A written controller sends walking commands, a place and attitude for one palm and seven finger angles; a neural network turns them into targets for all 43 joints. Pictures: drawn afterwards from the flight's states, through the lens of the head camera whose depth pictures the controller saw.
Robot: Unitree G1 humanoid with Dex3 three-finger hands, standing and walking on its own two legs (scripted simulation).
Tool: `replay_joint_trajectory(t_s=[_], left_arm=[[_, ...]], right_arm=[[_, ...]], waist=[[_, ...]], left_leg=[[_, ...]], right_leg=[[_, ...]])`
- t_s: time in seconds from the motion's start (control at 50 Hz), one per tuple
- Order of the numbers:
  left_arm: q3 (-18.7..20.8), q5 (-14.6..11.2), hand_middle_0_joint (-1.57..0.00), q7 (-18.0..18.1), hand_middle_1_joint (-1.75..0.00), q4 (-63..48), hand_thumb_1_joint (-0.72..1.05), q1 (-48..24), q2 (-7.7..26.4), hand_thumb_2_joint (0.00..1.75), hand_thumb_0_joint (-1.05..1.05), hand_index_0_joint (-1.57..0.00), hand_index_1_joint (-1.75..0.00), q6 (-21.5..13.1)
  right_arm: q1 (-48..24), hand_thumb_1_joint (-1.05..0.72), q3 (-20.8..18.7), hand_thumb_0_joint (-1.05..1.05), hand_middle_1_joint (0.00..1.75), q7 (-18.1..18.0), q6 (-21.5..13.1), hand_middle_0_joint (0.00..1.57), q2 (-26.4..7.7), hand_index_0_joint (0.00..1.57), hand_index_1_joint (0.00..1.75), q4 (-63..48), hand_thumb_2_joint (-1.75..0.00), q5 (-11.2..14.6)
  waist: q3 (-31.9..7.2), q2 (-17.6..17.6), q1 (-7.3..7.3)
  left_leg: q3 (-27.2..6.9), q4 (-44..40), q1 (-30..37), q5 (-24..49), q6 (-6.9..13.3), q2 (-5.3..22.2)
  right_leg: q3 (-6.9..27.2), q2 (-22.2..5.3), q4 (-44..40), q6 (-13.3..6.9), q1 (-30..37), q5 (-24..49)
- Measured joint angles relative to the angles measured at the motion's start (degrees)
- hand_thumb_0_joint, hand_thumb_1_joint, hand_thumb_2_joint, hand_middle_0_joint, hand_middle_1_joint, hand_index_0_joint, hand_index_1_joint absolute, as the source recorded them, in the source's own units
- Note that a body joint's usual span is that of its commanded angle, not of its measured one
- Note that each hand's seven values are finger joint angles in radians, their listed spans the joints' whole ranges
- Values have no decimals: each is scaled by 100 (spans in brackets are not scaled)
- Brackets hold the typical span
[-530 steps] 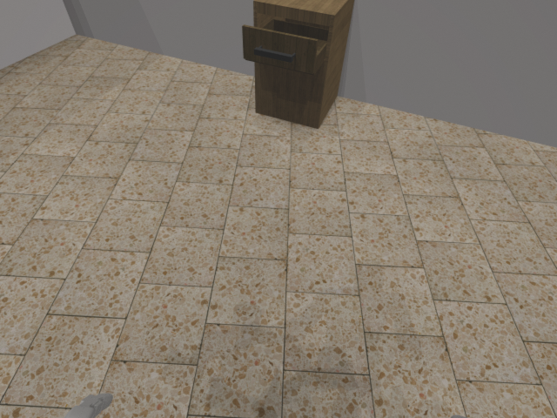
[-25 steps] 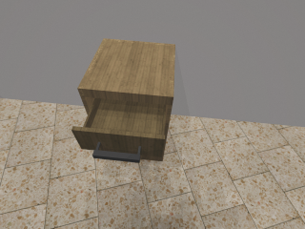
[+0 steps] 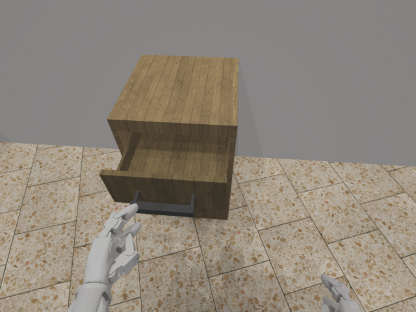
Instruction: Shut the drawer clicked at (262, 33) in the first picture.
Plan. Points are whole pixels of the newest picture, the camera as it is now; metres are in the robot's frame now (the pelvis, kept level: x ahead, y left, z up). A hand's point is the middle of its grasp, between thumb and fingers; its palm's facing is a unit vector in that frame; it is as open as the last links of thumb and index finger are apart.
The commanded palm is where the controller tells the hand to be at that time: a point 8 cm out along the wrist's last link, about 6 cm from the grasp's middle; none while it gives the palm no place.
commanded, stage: raise the hand and make a fist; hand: left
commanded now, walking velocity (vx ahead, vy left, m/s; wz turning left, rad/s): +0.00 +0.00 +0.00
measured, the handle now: (163, 202) +0.48 +0.15 -0.22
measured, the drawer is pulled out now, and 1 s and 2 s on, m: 0.19 0.19 0.19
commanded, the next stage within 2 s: bring the fist close to the handle in 1.64 s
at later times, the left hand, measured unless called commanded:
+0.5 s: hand (160, 272) +0.23 +0.11 -0.08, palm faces -0.22 -0.98 -0.01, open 4.2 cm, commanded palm +0.20 +0.19 -0.08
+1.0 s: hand (150, 265) +0.25 +0.13 -0.10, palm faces -0.13 -0.99 +0.00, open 3.1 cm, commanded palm +0.24 +0.18 -0.10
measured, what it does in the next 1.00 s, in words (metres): lowers itself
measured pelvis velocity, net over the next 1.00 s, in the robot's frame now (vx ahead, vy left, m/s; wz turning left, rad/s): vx -0.04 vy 0.01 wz -0.05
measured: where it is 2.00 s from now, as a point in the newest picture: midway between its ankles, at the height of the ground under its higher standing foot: outside the picture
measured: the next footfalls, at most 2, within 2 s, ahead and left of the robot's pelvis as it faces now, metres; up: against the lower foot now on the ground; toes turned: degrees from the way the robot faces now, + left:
none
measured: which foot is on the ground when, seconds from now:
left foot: down 0.00-1.00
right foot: down 0.00-1.00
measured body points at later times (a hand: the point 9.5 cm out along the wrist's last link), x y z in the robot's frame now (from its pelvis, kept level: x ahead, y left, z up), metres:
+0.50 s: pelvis -0.05 -0.04 -0.11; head +0.05 -0.05 +0.33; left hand +0.24 +0.16 -0.08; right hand +0.12 -0.26 -0.21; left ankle +0.04 +0.09 -0.70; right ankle -0.04 -0.10 -0.70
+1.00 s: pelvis -0.04 +0.01 -0.13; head +0.08 +0.02 +0.31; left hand +0.25 +0.19 -0.10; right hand +0.16 -0.24 -0.21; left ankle +0.04 +0.09 -0.70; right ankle -0.04 -0.10 -0.70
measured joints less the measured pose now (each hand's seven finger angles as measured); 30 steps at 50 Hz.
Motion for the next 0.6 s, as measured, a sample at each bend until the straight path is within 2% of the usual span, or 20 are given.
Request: replay_joint_trajectory(t_s=[0.06,0.1,0.16,0.22,0.28,0.32,0.36,0.42,0.48,0.54,0.6], left_arm=[[-43,-103,-34,-899,-46,11,94,-24,-220,90,2,-34,-47,-966],[-31,-43,-38,-1335,-51,85,93,74,-265,90,1,-38,-51,-1484],[70,46,-45,-1393,-57,87,91,261,-119,90,1,-45,-57,-1726],[269,-23,-51,-1139,-63,-40,90,385,139,90,1,-51,-64,-1698],[519,-219,-57,-1010,-70,-415,90,372,432,90,2,-57,-70,-1755],[581,-412,-61,-1109,-74,-708,90,244,574,90,2,-61,-74,-1823],[544,-569,-65,-1354,-78,-871,90,3,657,90,2,-64,-79,-1811],[421,-626,-70,-1771,-85,-703,90,-503,714,90,2,-70,-85,-1453],[419,-629,-76,-1962,-91,-210,90,-978,682,90,2,-77,-92,-721],[669,-666,-82,-1765,-98,70,90,-1101,552,90,2,-83,-98,-245],[970,-655,-88,-1392,-104,-40,90,-882,401,90,2,-88,-104,-384]], right_arm=[[-280,-91,-129,1,30,151,57,21,61,20,30,-455,-90,-37],[-442,-91,-209,1,30,210,148,20,59,20,30,-794,-90,-48],[-653,-91,-306,1,30,222,374,20,9,20,30,-1288,-90,-42],[-819,-91,-291,1,30,164,524,20,-28,19,30,-1571,-90,-17],[-893,-91,-151,1,30,32,573,20,59,19,30,-1576,-90,-2],[-869,-91,-2,1,30,-60,545,20,149,19,30,-1466,-90,15],[-792,-91,183,1,30,-133,508,20,231,20,30,-1308,-90,41],[-592,-91,424,1,30,-211,542,20,349,20,30,-1083,-90,87],[-341,-90,527,1,30,-232,697,21,400,20,30,-967,-90,122],[-115,-90,434,1,30,-210,857,21,376,20,30,-916,-90,105],[60,-90,184,1,30,-148,939,21,301,20,30,-848,-90,78]], waist=[[-273,-285,73],[-365,-427,121],[-338,-525,246],[-262,-450,404],[-239,-292,521],[-216,-148,564],[-205,-9,565],[-231,112,478],[-257,136,297],[-256,93,117],[-258,14,47]], left_leg=[[43,801,-894,-255,-96,158],[5,1390,-1484,-441,-146,244],[-106,2227,-2253,-686,-220,325],[-281,2891,-2873,-850,-301,382],[-483,3350,-3326,-956,-364,431],[-607,3527,-3494,-993,-384,449],[-683,3598,-3583,-1001,-378,457],[-681,3557,-3636,-986,-319,470],[-592,3427,-3634,-950,-307,484],[-462,3281,-3569,-937,-351,515],[-319,3153,-3480,-959,-342,536]], right_leg=[[46,108,857,-118,-934,-279],[6,168,1448,-195,-1509,-489],[-111,219,2287,-332,-2226,-793],[-287,265,2904,-390,-2757,-1007],[-484,327,3280,-515,-3108,-1141],[-602,361,3392,-551,-3212,-1179],[-673,383,3416,-547,-3261,-1182],[-668,398,3364,-523,-3322,-1143],[-577,400,3277,-509,-3377,-1092],[-440,411,3176,-467,-3387,-1054],[-293,415,3079,-400,-3367,-1029]])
